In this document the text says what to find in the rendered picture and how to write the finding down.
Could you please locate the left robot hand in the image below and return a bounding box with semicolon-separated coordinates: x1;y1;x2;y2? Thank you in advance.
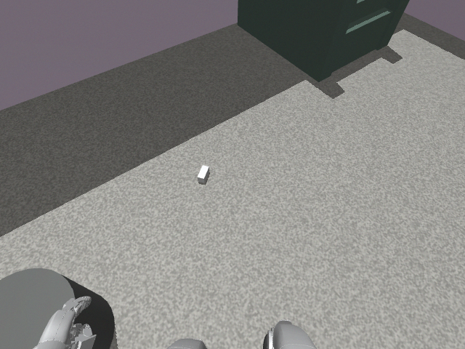
39;296;96;349

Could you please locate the armchair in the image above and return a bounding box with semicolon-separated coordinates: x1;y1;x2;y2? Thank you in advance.
238;0;410;82

